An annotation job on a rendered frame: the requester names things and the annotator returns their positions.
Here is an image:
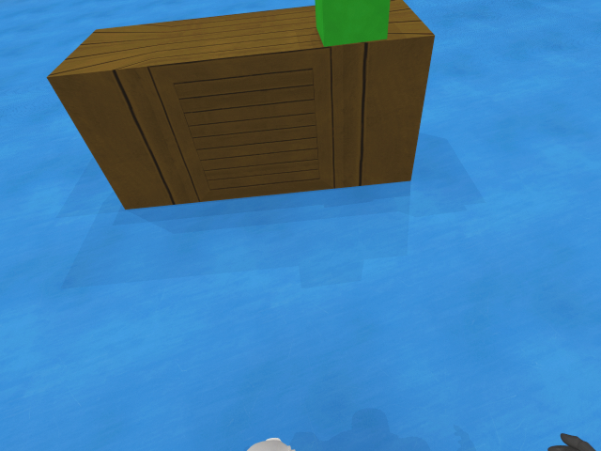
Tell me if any pedestal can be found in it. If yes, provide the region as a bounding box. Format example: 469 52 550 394
47 0 435 210

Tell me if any carton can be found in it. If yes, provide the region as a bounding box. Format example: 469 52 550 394
315 0 390 47

